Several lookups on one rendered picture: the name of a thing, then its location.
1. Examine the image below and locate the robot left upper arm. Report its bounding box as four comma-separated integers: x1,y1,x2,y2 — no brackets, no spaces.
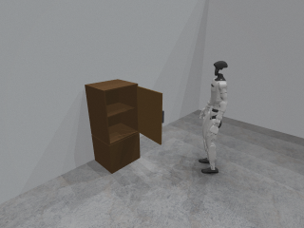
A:
218,81,228,107

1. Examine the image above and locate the robot left forearm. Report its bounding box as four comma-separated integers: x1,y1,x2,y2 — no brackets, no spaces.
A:
213,102,227,126

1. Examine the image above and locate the robot right forearm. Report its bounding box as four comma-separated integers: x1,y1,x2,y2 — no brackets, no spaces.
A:
205,97,212,109

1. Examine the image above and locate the robot left foot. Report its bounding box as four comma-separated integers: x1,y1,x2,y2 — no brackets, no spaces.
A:
201,167,219,174

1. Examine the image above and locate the humanoid robot torso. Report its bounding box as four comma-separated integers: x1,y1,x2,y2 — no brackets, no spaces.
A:
209,79,227,120

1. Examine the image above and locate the cupboard door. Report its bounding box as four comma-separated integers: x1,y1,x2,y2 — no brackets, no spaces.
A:
137,85,162,145

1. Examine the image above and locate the handle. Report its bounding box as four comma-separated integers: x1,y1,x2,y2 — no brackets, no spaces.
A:
161,110,164,123

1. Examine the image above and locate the right robot hand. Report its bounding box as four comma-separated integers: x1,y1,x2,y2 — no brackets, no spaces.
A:
199,108,209,119

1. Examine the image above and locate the left robot hand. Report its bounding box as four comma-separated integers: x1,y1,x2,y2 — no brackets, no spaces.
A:
205,124,219,142

